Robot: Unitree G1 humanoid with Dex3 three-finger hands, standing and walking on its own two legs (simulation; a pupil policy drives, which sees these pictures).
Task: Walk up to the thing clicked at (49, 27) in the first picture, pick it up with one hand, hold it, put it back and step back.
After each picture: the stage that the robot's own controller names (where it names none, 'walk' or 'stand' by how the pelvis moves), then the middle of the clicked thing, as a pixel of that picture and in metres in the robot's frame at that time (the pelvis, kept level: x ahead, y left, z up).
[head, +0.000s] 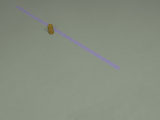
stand; (50, 29) +1.53 +0.43 -0.72
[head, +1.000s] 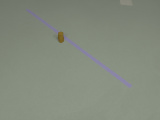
walk; (60, 37) +1.42 +0.24 -0.71
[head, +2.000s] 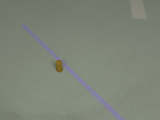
walk; (59, 66) +0.94 +0.21 -0.72
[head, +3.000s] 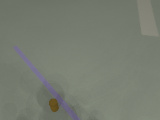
walk; (54, 105) +0.54 +0.23 -0.71
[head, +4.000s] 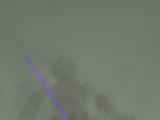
stand; out of the picture +0.33 +0.17 -0.70
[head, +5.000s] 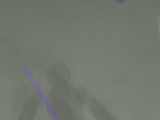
stand; out of the picture +0.30 +0.16 -0.72
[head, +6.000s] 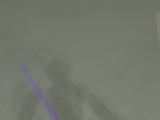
stand; out of the picture +0.29 +0.17 -0.73
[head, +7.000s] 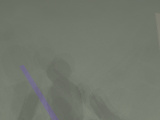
stand; out of the picture +0.29 +0.17 -0.73
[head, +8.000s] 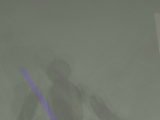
stand; out of the picture +0.28 +0.18 -0.73
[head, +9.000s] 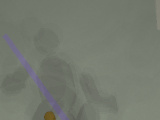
go down; (50, 118) +0.31 +0.18 -0.64
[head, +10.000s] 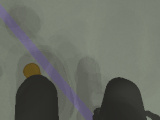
go down; (33, 73) +0.37 +0.21 -0.30
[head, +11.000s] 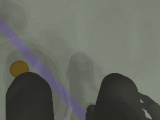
close in; (20, 71) +0.36 +0.22 -0.27
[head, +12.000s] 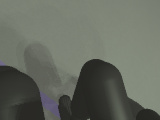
close; out of the picture +0.35 +0.24 -0.21
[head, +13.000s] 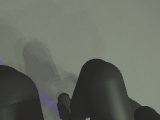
close; out of the picture +0.36 +0.25 -0.21
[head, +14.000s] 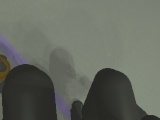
lift; out of the picture +0.30 +0.24 -0.16
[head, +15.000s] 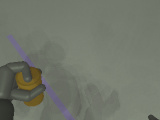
lift; (31, 87) +0.31 +0.17 +0.02
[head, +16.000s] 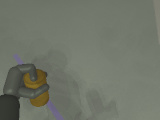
hold; (37, 88) +0.32 +0.17 +0.00
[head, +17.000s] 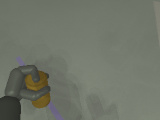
hold; (38, 89) +0.31 +0.17 +0.00
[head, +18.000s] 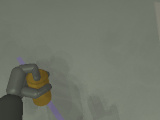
crouch; (39, 88) +0.32 +0.16 +0.00
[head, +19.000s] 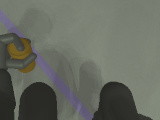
crouch; (23, 56) +0.41 +0.20 -0.10
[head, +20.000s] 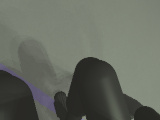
lower; out of the picture +0.38 +0.28 -0.22
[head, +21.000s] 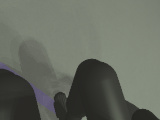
lower; out of the picture +0.38 +0.27 -0.22
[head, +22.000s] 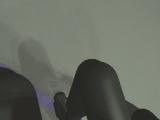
lower; out of the picture +0.37 +0.27 -0.22
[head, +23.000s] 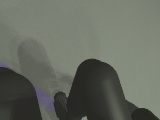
lower; out of the picture +0.37 +0.27 -0.22
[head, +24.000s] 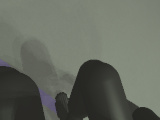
draw back; out of the picture +0.36 +0.26 -0.22
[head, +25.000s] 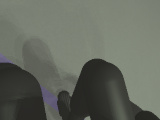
rise; out of the picture +0.36 +0.25 -0.22
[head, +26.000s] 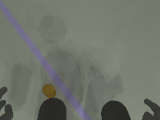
walk; (49, 91) +0.36 +0.19 -0.49
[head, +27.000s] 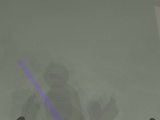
stand; out of the picture +0.32 +0.17 -0.66
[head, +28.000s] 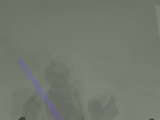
stand; out of the picture +0.32 +0.18 -0.67
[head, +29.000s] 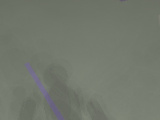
stand; out of the picture +0.33 +0.15 -0.72
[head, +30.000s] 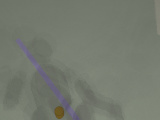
walk; (59, 112) +0.38 +0.13 -0.71
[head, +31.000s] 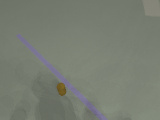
walk; (61, 89) +0.59 +0.21 -0.70
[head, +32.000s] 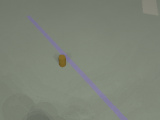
stand; (62, 60) +0.92 +0.18 -0.70
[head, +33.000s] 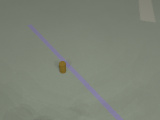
stand; (62, 67) +0.93 +0.20 -0.71
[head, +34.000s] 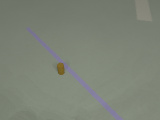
stand; (60, 68) +0.94 +0.22 -0.73
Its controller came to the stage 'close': yes
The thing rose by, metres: 0.71
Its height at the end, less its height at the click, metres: +0.00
